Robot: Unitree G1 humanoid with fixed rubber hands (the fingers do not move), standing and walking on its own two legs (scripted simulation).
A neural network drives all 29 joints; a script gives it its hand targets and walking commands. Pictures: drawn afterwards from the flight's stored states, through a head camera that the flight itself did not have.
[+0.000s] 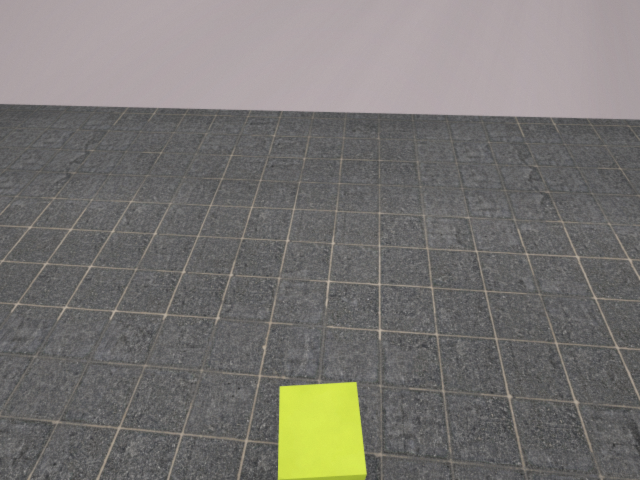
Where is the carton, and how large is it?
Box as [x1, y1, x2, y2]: [278, 382, 366, 479]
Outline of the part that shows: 355,382 280,386 278,479 364,479 366,472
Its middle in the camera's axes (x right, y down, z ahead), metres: +0.01 +0.52 +1.02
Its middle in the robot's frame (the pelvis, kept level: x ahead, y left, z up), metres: +0.35 +0.04 -0.64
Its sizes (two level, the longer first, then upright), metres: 0.210 0.200 0.250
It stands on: the floor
